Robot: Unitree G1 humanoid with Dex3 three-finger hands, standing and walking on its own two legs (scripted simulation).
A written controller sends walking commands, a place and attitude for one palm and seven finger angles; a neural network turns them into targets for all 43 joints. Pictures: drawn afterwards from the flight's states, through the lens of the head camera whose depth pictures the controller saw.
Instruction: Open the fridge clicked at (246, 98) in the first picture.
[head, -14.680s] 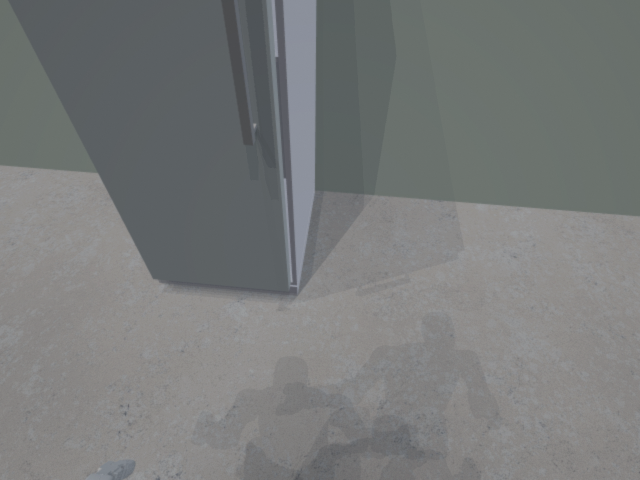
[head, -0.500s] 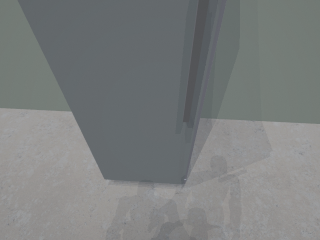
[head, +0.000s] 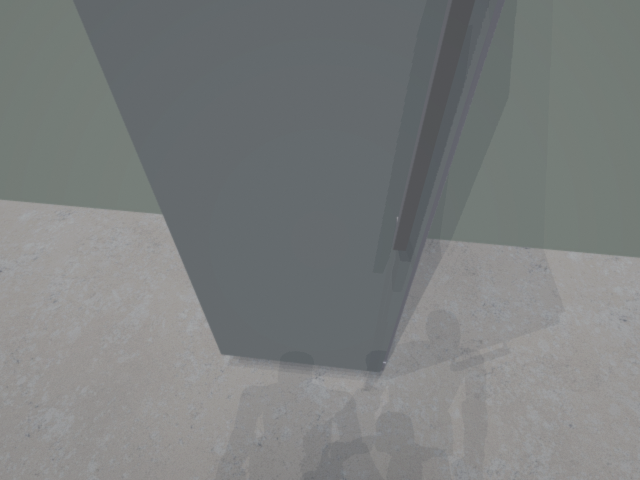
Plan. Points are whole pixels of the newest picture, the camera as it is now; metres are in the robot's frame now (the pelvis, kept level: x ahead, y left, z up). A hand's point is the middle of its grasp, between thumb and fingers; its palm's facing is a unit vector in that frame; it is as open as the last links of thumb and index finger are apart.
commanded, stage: shuffle to correct the standing spot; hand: right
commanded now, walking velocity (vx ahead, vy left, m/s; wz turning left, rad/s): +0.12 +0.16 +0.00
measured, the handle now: (429, 110) +0.51 -0.10 +0.22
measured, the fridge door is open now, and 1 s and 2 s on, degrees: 0 0 0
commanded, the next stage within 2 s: come to a stop and stand still in 0.18 s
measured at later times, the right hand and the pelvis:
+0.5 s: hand out of the picture +0.06 -0.12 -0.19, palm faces +0.07 +0.99 -0.12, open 7.4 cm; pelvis +0.07 +0.04 -0.01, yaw -1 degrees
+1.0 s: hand out of the picture +0.10 -0.12 -0.18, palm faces +0.12 +0.97 -0.21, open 7.4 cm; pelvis +0.06 +0.06 -0.01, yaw -4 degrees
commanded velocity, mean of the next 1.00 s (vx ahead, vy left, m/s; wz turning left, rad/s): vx -0.02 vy -0.01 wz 0.00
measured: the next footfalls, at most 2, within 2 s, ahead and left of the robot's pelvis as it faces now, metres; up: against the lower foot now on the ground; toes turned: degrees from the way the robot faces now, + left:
right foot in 0.34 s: +0.11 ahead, -0.07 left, +0.00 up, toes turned -11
left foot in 0.64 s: +0.09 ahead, +0.18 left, +0.00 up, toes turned +0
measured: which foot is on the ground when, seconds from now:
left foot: down 0.00-0.36, up 0.38-0.62, down 0.64-1.00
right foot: down 0.00-0.06, up 0.08-0.32, down 0.34-0.66, up 0.68-1.00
